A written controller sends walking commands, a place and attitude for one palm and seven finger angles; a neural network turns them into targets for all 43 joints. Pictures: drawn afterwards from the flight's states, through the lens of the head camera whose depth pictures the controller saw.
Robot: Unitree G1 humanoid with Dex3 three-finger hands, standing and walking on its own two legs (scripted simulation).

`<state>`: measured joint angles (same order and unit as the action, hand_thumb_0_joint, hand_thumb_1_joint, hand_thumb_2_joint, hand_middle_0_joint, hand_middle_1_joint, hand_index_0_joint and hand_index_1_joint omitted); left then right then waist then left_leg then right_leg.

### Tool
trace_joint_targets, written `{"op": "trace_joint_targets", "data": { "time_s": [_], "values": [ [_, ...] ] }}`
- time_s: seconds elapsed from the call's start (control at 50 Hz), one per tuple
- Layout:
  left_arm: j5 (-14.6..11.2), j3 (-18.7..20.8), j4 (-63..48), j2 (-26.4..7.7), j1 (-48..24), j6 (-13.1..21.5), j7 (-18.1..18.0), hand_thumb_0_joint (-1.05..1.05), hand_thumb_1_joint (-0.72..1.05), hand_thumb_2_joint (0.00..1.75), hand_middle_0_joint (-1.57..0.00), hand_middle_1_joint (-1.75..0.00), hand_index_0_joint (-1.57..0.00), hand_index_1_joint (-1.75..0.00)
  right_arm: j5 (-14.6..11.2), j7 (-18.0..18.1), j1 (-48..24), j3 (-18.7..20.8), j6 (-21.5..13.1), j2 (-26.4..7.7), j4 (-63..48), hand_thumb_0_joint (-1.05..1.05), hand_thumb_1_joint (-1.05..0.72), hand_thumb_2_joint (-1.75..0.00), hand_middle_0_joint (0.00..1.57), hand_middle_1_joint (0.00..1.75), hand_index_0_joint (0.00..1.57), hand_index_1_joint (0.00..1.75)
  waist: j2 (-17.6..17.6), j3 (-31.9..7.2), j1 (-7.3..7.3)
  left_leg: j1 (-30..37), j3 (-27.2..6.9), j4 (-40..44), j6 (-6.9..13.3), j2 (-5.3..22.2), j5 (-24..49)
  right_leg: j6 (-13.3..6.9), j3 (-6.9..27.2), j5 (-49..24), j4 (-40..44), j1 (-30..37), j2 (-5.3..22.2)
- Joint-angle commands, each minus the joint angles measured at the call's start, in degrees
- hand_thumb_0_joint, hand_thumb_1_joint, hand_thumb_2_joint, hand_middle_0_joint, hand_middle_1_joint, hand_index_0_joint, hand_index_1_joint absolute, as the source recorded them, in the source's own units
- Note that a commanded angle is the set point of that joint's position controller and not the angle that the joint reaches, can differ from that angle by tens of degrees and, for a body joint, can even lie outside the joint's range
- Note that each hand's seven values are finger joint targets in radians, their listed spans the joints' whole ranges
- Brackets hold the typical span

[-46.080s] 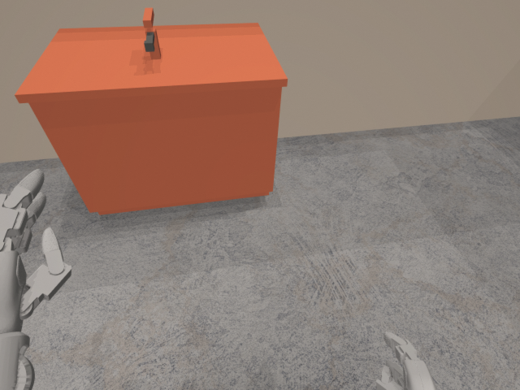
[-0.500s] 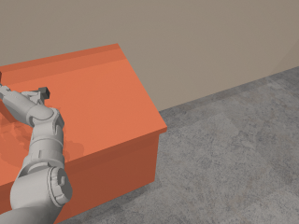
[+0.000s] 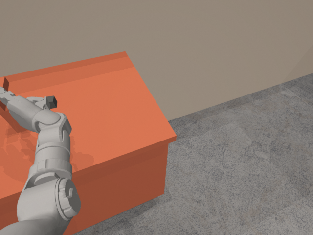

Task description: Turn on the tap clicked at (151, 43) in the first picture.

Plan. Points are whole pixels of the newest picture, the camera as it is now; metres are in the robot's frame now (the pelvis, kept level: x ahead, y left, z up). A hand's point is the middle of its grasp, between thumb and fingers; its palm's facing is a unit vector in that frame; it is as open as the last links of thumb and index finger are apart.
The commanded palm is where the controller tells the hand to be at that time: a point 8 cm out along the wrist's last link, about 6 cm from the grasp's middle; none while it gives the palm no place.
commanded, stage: lift the hand up off the lever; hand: left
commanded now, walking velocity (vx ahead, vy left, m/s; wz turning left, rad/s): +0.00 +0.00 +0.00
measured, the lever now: (51, 102) +0.51 +0.33 +0.05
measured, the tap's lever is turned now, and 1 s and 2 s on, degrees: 81 81 81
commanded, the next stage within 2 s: draw the hand back beside the body in 0.22 s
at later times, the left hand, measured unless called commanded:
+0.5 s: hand (66, 97) +0.43 +0.23 +0.15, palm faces +0.55 -0.82 -0.12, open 7.8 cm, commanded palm +0.35 +0.28 +0.14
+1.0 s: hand (46, 138) +0.30 +0.23 +0.15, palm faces +0.32 -0.92 -0.23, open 7.6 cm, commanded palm +0.25 +0.28 +0.17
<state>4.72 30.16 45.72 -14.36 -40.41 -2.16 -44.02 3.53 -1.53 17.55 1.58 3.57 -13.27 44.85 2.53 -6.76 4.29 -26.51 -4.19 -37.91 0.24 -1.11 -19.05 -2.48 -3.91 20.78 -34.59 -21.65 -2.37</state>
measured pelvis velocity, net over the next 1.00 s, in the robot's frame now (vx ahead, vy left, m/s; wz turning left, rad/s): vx -0.01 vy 0.00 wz -0.05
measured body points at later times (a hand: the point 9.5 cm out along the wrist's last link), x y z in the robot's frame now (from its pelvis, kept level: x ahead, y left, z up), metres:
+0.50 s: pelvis +0.00 -0.01 +0.01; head +0.00 -0.02 +0.46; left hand +0.39 +0.27 +0.15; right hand +0.06 -0.27 -0.12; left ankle +0.00 +0.12 -0.72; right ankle -0.04 -0.09 -0.72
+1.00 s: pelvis -0.01 +0.00 +0.02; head -0.03 -0.01 +0.47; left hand +0.28 +0.28 +0.16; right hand +0.16 -0.24 -0.06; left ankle +0.00 +0.12 -0.72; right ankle -0.04 -0.09 -0.72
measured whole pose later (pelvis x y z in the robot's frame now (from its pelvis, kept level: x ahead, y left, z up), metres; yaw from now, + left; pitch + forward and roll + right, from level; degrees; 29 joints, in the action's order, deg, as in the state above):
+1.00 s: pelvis -0.01 +0.00 +0.02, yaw -3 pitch -4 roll +0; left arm -5.3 12.9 8.2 -18.6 -1.9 4.6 -6.2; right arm -1.4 3.0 8.1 -0.9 -1.7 -13.2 37.0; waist 2.5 0.5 -0.8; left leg -7.1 -1.2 -22.9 0.6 -0.8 -12.2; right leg -2.2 -0.6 13.9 -21.6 -4.1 -2.3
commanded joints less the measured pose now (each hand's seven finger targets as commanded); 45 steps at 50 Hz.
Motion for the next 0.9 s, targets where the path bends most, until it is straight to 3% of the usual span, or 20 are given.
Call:
{"op": "trace_joint_targets", "data": {
  "time_s": [0.0,0.08,0.1,0.12,0.24,0.3,0.32,0.36,0.4,0.46,0.48,0.5,0.52,0.58,0.6,0.64,0.7,0.76,0.82,0.88],
  "values": [
    [2.0,-3.4,-12.4,-13.5,-26.9,2.8,1.0,0.00,0.90,0.90,-0.15,-0.15,-0.15,-0.15,-0.4,0.9,-0.8,2.4,-2.4,-8.8,-4.9,0.00,-0.90,-0.90,0.20,0.30,0.20,0.30,0.5,-12.5,0.49,8.8,0.6,4.1,1.5,0.1,18.4,1.3,0.2,-18.7,4.4,4.7,0.8],
    [0.9,-4.7,-10.7,-11.8,-27.9,2.8,1.4,0.00,0.90,0.90,-0.15,-0.15,-0.15,-0.15,-0.6,1.3,-0.9,2.2,-3.2,-8.6,-4.7,0.00,-0.90,-0.90,0.20,0.30,0.20,0.30,-1.0,-13.0,0.57,8.4,0.9,4.3,1.8,-0.5,16.3,1.6,0.5,-18.3,4.8,5.0,0.9],
    [1.1,-3.2,-10.6,-13.5,-27.8,3.0,1.3,0.00,0.90,0.90,-0.15,-0.15,-0.15,-0.15,-0.5,1.4,-0.8,2.3,-3.1,-8.8,-4.2,0.00,-0.90,-0.90,0.20,0.30,0.20,0.30,0.1,-13.2,0.39,8.8,0.7,4.5,1.6,-0.4,16.4,1.4,0.4,-17.6,4.8,4.8,0.9],
    [1.1,-4.8,-11.2,-11.8,-28.7,3.2,1.3,0.00,0.90,0.90,-0.15,-0.15,-0.15,-0.15,-0.6,1.3,-0.8,2.2,-3.1,-8.5,-4.4,0.00,-0.90,-0.90,0.20,0.30,0.20,0.30,0.9,-13.9,0.57,9.3,0.7,4.4,1.5,-0.4,17.2,1.4,0.3,-18.2,4.4,4.7,1.0],
    [2.2,-4.6,-11.8,-12.5,-31.8,4.3,-0.1,0.00,0.90,0.90,-0.15,-0.15,-0.15,-0.15,-0.1,1.0,-0.4,2.4,-3.3,-8.4,-4.1,0.00,-0.90,-0.90,0.20,0.30,0.20,0.30,2.5,-16.2,0.69,10.8,0.2,3.5,1.0,-0.2,19.4,1.2,0.1,-18.8,3.5,3.5,0.9],
    [2.3,-1.7,-11.7,-14.7,-28.0,4.4,-0.8,0.00,0.90,0.90,-0.15,-0.15,-0.15,-0.15,0.2,1.0,-0.2,2.7,-3.0,-8.5,-4.0,0.00,-0.90,-0.90,0.20,0.30,0.20,0.30,2.4,-18.0,-0.61,10.7,0.4,2.9,0.9,-0.1,21.8,1.2,0.2,-21.1,3.0,4.9,0.7],
    [5.2,-13.5,-16.6,-11.0,-24.8,4.8,8.0,0.00,0.90,0.90,-0.15,-0.15,-0.15,-0.15,-0.5,1.8,0.7,3.0,-2.0,-9.2,-5.2,0.00,-0.90,-0.90,0.20,0.30,0.20,0.30,0.0,-19.4,1.62,13.5,1.7,2.5,1.3,0.5,24.3,0.8,2.0,-26.0,1.7,5.7,0.6],
    [2.7,-8.6,-20.1,-16.7,-18.9,4.8,14.7,0.00,0.90,0.90,-0.15,-0.16,-0.15,-0.16,-1.6,3.3,1.0,3.1,-1.5,-9.3,-7.8,0.00,-0.90,-0.90,0.20,0.30,0.20,0.30,0.4,-21.8,-1.32,14.9,3.0,3.2,2.2,0.4,27.9,0.8,2.7,-32.1,2.8,10.9,0.6],
    [0.0,-8.0,-24.3,-17.9,-11.5,4.9,20.6,0.00,0.90,0.90,-0.16,-0.16,-0.16,-0.16,-2.9,4.5,0.0,2.7,-0.5,-8.7,-9.5,0.00,-0.90,-0.90,0.20,0.30,0.20,0.30,-0.8,-20.5,-3.24,14.2,3.2,4.7,2.2,0.4,28.0,0.8,3.5,-35.3,3.7,14.9,0.6],
    [-8.1,-5.2,-26.1,-18.7,-0.2,5.0,30.5,0.00,0.90,0.90,-0.16,-0.17,-0.16,-0.17,-4.8,6.1,-2.2,1.5,-0.2,-8.3,-11.8,0.00,-0.90,-0.90,0.20,0.30,0.20,0.30,-6.8,-12.8,-4.83,10.9,4.1,7.9,2.4,0.5,22.9,1.9,4.1,-38.7,6.1,18.8,1.0],
    [-10.5,-1.9,-27.5,-20.3,3.8,4.3,31.7,0.00,0.90,0.90,-0.16,-0.18,-0.16,-0.18,-5.5,6.5,-3.1,1.4,-0.3,-8.1,-12.6,0.00,-0.90,-0.90,0.20,0.30,0.20,0.30,-7.3,-12.5,-6.28,10.5,4.5,8.6,2.4,0.4,21.4,2.5,4.4,-39.3,6.6,20.7,1.3],
    [-12.1,0.8,-28.9,-21.6,7.7,3.2,31.8,0.00,0.90,0.90,-0.16,-0.18,-0.16,-0.18,-5.8,6.8,-4.6,1.0,-0.3,-7.7,-13.3,0.00,-0.90,-0.90,0.20,0.30,0.20,0.30,-4.2,-11.4,-8.06,10.7,4.8,9.4,2.3,0.2,20.6,2.4,4.5,-37.7,7.1,21.6,1.5],
    [-7.6,-0.2,-23.0,-32.2,15.7,3.9,33.1,0.00,0.90,0.90,-0.16,-0.18,-0.16,-0.18,-5.4,5.4,-2.5,0.9,-0.5,-8.6,-12.1,0.00,-0.90,-0.90,0.20,0.30,0.20,0.30,-2.0,-6.7,-6.05,12.1,4.5,11.0,2.0,0.5,18.7,3.1,5.5,-37.6,7.9,21.2,3.6],
    [-9.1,-4.2,-33.1,-27.7,12.7,6.2,35.9,0.00,0.90,0.90,-0.16,-0.19,-0.16,-0.19,-6.1,4.8,-6.0,0.9,-1.9,-8.4,-14.7,0.00,-0.90,-0.90,0.20,0.30,0.20,0.30,1.3,-2.7,-5.25,14.2,4.8,12.9,1.9,0.6,17.7,2.5,5.5,-31.8,10.8,18.8,2.7],
    [-9.1,-6.0,-38.8,-27.2,8.2,7.2,36.3,0.00,0.90,0.90,-0.16,-0.19,-0.16,-0.19,-6.1,4.8,-7.1,1.0,-2.7,-8.4,-15.0,0.00,-0.90,-0.90,0.20,0.30,0.20,0.30,5.2,-3.6,-4.57,17.4,5.0,13.4,1.9,0.4,18.0,2.1,5.5,-29.8,12.0,17.8,2.4],
    [-9.1,-7.9,-44.7,-25.9,6.6,8.8,36.2,0.00,0.90,0.90,-0.17,-0.20,-0.17,-0.20,-5.8,4.8,-8.1,1.1,-4.9,-8.7,-15.1,0.00,-0.90,-0.90,0.20,0.30,0.20,0.30,6.9,-4.7,-3.64,21.4,4.1,13.9,1.8,0.4,18.7,1.7,5.3,-26.5,13.3,15.7,1.3],
    [-9.0,-15.7,-49.0,-17.9,3.1,10.0,35.9,0.00,0.90,0.90,-0.17,-0.21,-0.17,-0.21,-5.6,5.1,-9.0,1.3,-7.7,-8.8,-14.5,0.00,-0.90,-0.90,0.20,0.30,0.20,0.30,4.9,-3.5,-1.89,26.4,2.8,15.2,1.7,0.7,17.5,1.2,4.4,-20.9,14.7,11.1,0.0],
    [-9.1,-17.1,-45.0,-15.0,9.5,10.0,35.5,0.00,0.90,0.90,-0.17,-0.22,-0.17,-0.22,-5.4,5.5,-9.5,1.3,-8.7,-9.0,-13.2,0.00,-0.90,-0.90,0.20,0.30,0.20,0.30,-2.3,-1.4,-2.32,25.5,2.3,16.4,2.1,0.6,13.5,1.4,4.0,-17.0,15.5,10.6,-0.1],
    [-9.3,-16.2,-43.2,-14.4,16.3,10.2,36.0,0.00,0.90,0.90,-0.18,-0.23,-0.18,-0.23,-5.4,5.4,-10.5,1.0,-8.4,-8.6,-13.2,0.00,-0.90,-0.90,0.20,0.30,0.20,0.30,-5.3,-0.2,-3.46,23.9,2.5,17.5,2.2,0.2,10.9,1.4,3.7,-14.2,16.0,12.2,0.4],
    [-9.5,-10.9,-47.3,-18.7,21.8,10.7,36.5,0.00,0.90,0.90,-0.18,-0.24,-0.18,-0.24,-5.1,5.3,-12.1,0.6,-7.8,-8.2,-14.0,0.00,-0.90,-0.90,0.20,0.30,0.20,0.30,-3.6,-3.2,-5.28,24.0,3.0,17.4,2.0,0.1,14.2,1.2,3.8,-18.1,15.7,16.7,0.9]
  ]
}}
